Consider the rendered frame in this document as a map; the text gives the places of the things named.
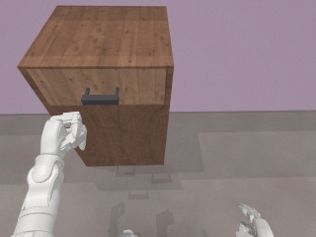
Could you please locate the robot left shin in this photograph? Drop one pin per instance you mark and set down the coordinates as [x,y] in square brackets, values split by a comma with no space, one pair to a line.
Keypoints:
[127,231]

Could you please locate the left robot hand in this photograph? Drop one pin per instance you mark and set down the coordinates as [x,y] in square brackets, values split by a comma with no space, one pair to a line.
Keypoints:
[58,140]

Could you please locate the drawer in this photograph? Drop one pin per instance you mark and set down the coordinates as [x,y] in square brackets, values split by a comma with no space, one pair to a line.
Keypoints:
[65,87]

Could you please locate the right robot hand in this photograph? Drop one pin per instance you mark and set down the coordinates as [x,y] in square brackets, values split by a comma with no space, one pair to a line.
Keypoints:
[259,228]

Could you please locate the robot left forearm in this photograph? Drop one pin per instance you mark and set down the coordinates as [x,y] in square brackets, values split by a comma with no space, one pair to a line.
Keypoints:
[40,208]

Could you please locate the handle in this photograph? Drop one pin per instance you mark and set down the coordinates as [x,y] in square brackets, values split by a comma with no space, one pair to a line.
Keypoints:
[100,100]

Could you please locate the cabinet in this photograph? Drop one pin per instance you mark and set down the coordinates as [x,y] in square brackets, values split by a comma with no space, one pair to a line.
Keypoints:
[109,37]

